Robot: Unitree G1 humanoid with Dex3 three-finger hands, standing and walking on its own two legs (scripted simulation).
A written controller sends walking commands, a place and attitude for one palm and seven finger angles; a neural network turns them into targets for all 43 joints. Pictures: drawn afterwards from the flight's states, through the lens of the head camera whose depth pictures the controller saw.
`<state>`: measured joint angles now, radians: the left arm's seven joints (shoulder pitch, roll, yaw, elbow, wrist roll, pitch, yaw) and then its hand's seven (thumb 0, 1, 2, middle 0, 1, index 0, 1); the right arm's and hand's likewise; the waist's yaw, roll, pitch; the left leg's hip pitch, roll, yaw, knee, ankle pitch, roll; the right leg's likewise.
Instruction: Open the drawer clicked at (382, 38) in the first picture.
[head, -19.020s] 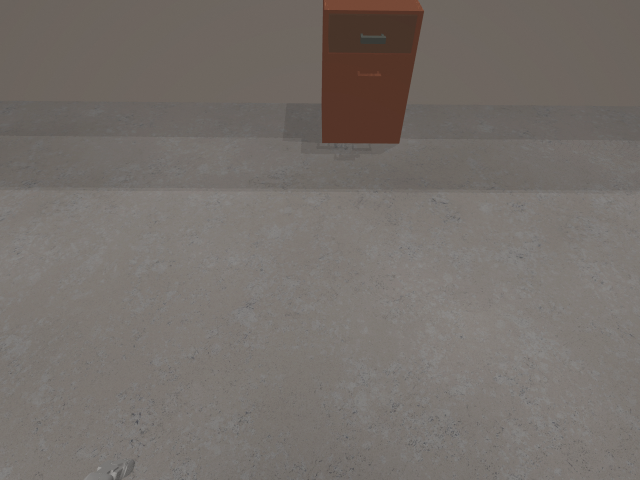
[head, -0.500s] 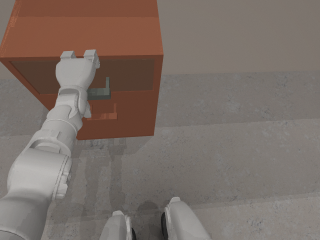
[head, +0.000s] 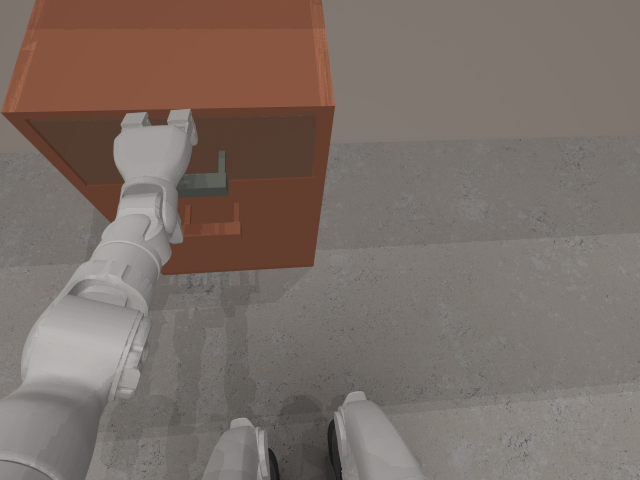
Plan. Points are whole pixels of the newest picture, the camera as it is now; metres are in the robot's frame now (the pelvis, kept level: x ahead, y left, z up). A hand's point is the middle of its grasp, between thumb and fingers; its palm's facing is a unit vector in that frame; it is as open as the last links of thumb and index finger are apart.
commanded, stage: re-aim the fingers above the handle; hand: left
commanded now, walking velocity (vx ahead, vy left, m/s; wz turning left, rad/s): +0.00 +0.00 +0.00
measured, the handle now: (191, 172) +0.57 +0.13 -0.09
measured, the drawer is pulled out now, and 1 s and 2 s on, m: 0.00 0.00 0.00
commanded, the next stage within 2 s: lower the fingers behind the handle in 1.64 s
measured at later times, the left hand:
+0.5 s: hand (144, 177) +0.52 +0.18 -0.03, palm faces -0.10 -0.01 -0.99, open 13.8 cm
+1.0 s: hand (138, 202) +0.49 +0.18 -0.03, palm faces -0.03 -0.01 -1.00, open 13.8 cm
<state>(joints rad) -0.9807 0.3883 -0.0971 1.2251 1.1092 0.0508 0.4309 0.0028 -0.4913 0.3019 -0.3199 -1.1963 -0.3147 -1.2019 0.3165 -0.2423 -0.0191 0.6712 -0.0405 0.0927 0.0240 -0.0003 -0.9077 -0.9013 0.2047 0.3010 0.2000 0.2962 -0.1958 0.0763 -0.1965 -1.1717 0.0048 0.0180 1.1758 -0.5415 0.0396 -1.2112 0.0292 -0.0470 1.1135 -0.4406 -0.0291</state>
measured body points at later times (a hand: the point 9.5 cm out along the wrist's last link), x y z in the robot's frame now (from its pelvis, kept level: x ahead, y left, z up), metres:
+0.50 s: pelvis +0.00 +0.00 +0.00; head +0.17 +0.00 +0.42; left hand +0.52 +0.17 +0.03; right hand +0.00 -0.26 -0.13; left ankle -0.01 +0.10 -0.64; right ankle +0.03 -0.11 -0.64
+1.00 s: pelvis +0.00 +0.01 +0.01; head +0.15 +0.01 +0.43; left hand +0.48 +0.18 +0.03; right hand +0.04 -0.25 -0.13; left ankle -0.01 +0.10 -0.64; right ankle +0.03 -0.11 -0.64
